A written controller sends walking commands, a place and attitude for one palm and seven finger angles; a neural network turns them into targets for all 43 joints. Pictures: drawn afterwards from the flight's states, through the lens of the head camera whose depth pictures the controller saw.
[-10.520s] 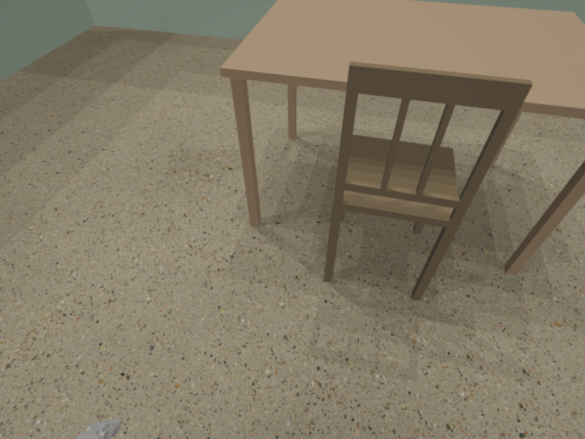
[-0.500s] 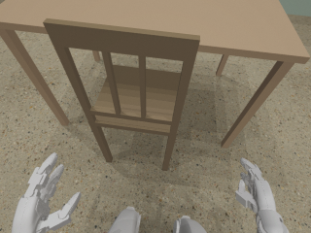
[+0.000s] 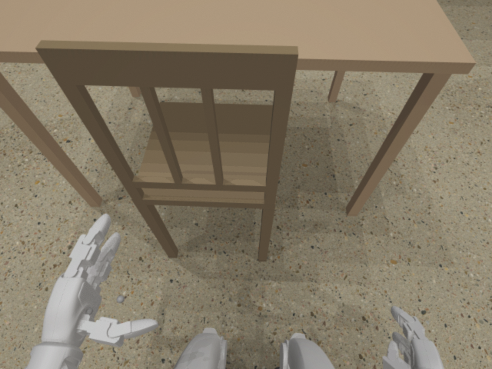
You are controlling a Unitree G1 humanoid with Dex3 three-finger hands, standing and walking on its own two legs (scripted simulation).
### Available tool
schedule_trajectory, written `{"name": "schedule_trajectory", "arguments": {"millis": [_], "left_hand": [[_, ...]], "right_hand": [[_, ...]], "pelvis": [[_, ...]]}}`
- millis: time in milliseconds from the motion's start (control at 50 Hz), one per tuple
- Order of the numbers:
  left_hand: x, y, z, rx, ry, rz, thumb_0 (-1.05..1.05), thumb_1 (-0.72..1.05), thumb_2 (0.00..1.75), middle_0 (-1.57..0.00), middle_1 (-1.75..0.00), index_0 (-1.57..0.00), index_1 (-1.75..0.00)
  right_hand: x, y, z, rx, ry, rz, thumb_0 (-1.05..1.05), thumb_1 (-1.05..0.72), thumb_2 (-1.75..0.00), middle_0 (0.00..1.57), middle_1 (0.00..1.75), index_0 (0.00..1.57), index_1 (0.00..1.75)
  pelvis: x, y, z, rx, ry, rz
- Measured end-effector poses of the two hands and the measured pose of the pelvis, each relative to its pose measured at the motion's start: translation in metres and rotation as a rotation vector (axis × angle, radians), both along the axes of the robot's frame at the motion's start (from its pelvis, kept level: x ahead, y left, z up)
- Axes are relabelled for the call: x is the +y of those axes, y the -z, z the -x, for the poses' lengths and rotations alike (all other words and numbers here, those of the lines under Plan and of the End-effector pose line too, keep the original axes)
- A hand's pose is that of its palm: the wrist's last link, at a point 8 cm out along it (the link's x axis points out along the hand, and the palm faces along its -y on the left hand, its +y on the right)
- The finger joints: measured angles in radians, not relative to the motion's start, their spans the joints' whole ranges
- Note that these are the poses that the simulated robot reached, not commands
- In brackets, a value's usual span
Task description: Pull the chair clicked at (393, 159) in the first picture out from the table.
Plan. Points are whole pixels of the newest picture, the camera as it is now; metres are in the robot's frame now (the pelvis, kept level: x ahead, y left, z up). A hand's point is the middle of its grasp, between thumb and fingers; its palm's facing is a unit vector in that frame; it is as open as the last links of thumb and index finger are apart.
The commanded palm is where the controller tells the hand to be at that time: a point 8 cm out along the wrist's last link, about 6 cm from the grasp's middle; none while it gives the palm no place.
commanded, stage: raise the hand toward the chair's back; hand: left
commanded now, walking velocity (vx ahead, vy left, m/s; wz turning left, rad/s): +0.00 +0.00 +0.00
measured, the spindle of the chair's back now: (165, 141) +0.53 +0.19 +0.00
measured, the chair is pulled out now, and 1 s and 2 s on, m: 0.00 0.00 0.00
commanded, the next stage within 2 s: aim the fingers beside a spindle in 1.04 s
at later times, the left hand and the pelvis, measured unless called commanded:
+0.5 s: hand (84, 269) +0.25 +0.24 +0.06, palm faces +0.05 -1.00 -0.07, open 16.9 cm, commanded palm +0.23 +0.29 +0.06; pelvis +0.01 +0.03 +0.01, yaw +0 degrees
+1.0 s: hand (100, 268) +0.25 +0.22 +0.05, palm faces +0.00 -1.00 -0.06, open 16.9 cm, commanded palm +0.23 +0.28 +0.06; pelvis +0.01 +0.02 +0.01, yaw +0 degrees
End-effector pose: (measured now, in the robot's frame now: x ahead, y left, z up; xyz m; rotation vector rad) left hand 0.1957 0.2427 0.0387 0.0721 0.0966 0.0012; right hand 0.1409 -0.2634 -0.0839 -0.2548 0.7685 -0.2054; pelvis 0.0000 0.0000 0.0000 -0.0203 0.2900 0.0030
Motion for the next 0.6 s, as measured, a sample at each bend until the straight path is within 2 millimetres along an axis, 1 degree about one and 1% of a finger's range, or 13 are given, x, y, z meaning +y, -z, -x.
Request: {"name": "schedule_trajectory", "arguments": {"millis": [40, 80, 160, 200, 240, 300, 360, 420, 520, 600], "left_hand": [[-0.001, 0.007, -0.003, 0.022, 0.037, 0.020, 0.00, -0.18, 0.44, -0.09, -0.12, -0.09, -0.12], [0.001, 0.005, -0.007, 0.009, 0.039, 0.031, -0.01, -0.23, 0.42, -0.09, -0.12, -0.09, -0.12], [0.015, -0.016, -0.014, -0.083, -0.028, 0.025, -0.01, -0.33, 0.38, -0.09, -0.10, -0.08, -0.10], [0.023, -0.023, -0.017, -0.110, -0.054, 0.015, -0.01, -0.37, 0.36, -0.08, -0.10, -0.08, -0.10], [0.028, -0.023, -0.020, -0.097, -0.056, 0.010, -0.01, -0.41, 0.35, -0.08, -0.09, -0.07, -0.09], [0.030, -0.014, -0.021, -0.028, -0.022, 0.015, -0.01, -0.45, 0.33, -0.07, -0.08, -0.06, -0.08], [0.030, -0.009, -0.021, 0.021, 0.007, 0.022, -0.01, -0.47, 0.32, -0.07, -0.08, -0.06, -0.08], [0.035, -0.015, -0.022, -0.005, -0.005, 0.021, -0.01, -0.48, 0.31, -0.07, -0.08, -0.06, -0.08], [0.049, -0.029, -0.030, -0.094, -0.048, -0.009, -0.01, -0.50, 0.31, -0.07, -0.08, -0.06, -0.08], [0.051, -0.024, -0.038, -0.059, -0.021, -0.007, -0.01, -0.50, 0.31, -0.06, -0.08, -0.06, -0.08]], "right_hand": [[0.003, -0.005, -0.009, -0.031, -0.007, 0.016, 0.02, -0.90, -0.90, 0.20, 0.30, 0.20, 0.30], [0.008, -0.011, -0.018, -0.063, -0.014, 0.022, 0.02, -0.90, -0.90, 0.20, 0.30, 0.20, 0.30], [0.027, -0.022, -0.036, -0.111, -0.046, 0.003, 0.01, -0.90, -0.90, 0.20, 0.30, 0.20, 0.30], [0.038, -0.026, -0.045, -0.126, -0.070, -0.015, 0.01, -0.90, -0.90, 0.20, 0.30, 0.20, 0.30], [0.048, -0.028, -0.051, -0.135, -0.095, -0.032, 0.01, -0.90, -0.90, 0.20, 0.30, 0.20, 0.30], [0.061, -0.030, -0.057, -0.141, -0.123, -0.050, 0.01, -0.90, -0.90, 0.20, 0.30, 0.21, 0.30], [0.068, -0.031, -0.058, -0.137, -0.133, -0.055, 0.01, -0.90, -0.90, 0.20, 0.30, 0.21, 0.30], [0.071, -0.031, -0.055, -0.120, -0.135, -0.049, 0.01, -0.90, -0.90, 0.20, 0.30, 0.21, 0.30], [0.068, -0.025, -0.045, -0.070, -0.136, -0.036, 0.01, -0.90, -0.90, 0.20, 0.30, 0.21, 0.30], [0.062, -0.020, -0.036, -0.035, -0.116, -0.032, 0.01, -0.90, -0.90, 0.20, 0.30, 0.21, 0.30]], "pelvis": [[0.004, 0.001, 0.000, 0.001, 0.002, 0.004], [0.007, 0.000, 0.000, -0.002, 0.003, 0.007], [0.013, -0.004, -0.004, -0.011, -0.001, 0.014], [0.015, -0.006, -0.005, -0.014, -0.005, 0.018], [0.018, -0.007, -0.006, -0.015, -0.009, 0.021], [0.023, -0.008, -0.008, -0.017, -0.011, 0.026], [0.026, -0.010, -0.009, -0.019, -0.010, 0.029], [0.028, -0.012, -0.011, -0.021, -0.010, 0.031], [0.030, -0.011, -0.011, -0.017, -0.014, 0.034], [0.031, -0.011, -0.010, -0.015, -0.014, 0.035]]}}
